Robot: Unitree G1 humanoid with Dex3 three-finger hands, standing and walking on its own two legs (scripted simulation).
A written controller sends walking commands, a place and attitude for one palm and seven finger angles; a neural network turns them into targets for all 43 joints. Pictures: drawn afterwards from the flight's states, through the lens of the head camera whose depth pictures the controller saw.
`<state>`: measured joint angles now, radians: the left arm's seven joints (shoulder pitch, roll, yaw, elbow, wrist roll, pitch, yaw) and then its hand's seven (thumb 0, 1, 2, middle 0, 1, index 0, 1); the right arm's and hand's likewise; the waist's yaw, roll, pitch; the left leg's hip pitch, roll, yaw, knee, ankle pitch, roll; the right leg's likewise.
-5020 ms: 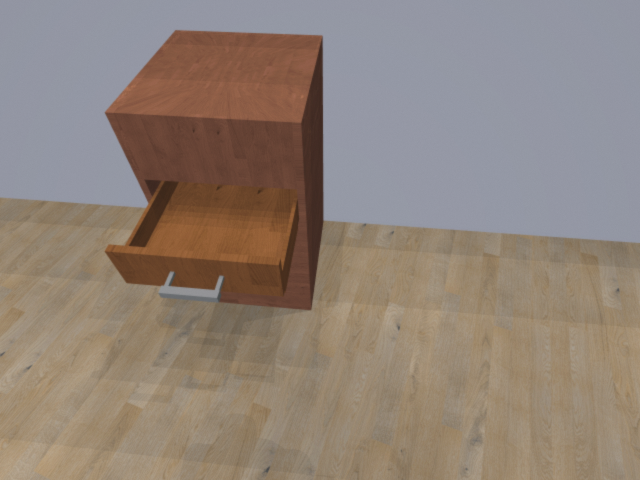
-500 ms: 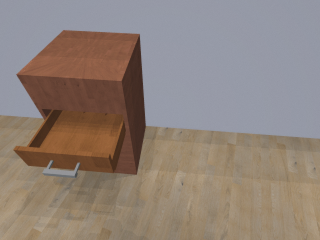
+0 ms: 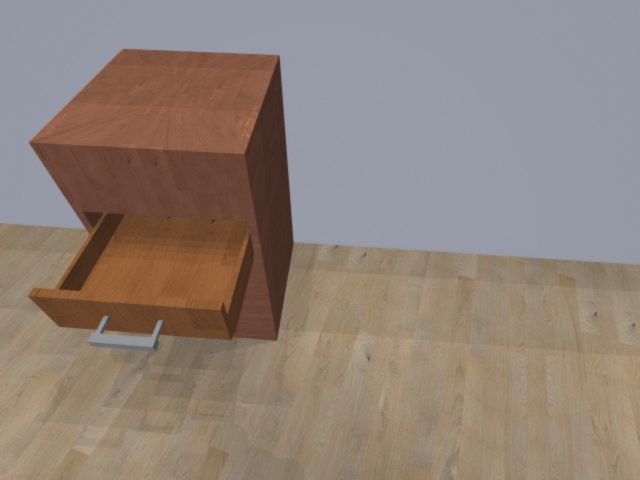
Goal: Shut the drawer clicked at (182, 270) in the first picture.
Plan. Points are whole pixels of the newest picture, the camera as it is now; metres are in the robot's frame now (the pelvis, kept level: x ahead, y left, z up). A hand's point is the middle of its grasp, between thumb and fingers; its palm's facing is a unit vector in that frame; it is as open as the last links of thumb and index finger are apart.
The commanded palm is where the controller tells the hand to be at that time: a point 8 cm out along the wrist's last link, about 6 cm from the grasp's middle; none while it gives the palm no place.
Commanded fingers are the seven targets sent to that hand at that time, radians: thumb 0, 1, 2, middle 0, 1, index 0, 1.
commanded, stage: shuffle to correct the standing spot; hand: left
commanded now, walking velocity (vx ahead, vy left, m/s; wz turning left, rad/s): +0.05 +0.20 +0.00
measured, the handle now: (128, 332) +0.41 +0.42 -0.24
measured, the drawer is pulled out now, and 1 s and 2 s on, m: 0.23 0.23 0.23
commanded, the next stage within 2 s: come to a stop and stand still in 1.16 s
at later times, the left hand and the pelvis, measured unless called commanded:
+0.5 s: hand out of the picture +0.02 +0.25 -0.17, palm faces +0.09 -0.96 -0.25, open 7.3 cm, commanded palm none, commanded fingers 0.00 0.90 0.90 -0.20 -0.30 -0.20 -0.30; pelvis +0.02 +0.05 +0.00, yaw +2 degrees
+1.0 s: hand out of the picture +0.04 +0.32 -0.15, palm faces +0.08 -0.96 -0.25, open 7.3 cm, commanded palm none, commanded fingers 0.00 0.90 0.90 -0.20 -0.30 -0.20 -0.30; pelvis +0.04 +0.13 +0.01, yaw +1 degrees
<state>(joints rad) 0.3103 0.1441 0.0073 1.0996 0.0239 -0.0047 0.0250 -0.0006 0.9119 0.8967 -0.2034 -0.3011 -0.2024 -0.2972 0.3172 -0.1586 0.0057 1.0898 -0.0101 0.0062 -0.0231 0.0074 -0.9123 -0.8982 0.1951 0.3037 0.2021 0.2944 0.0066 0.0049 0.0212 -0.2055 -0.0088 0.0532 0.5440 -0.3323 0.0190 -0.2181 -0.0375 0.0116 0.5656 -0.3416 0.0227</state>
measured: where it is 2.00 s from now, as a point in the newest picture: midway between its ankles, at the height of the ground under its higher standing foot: outside the picture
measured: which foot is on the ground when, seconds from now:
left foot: down 0.00-0.32, up 0.34-0.54, down 0.56-0.78, up 0.80-1.00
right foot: down 0.00-0.54, up 0.56-0.76, down 0.78-1.00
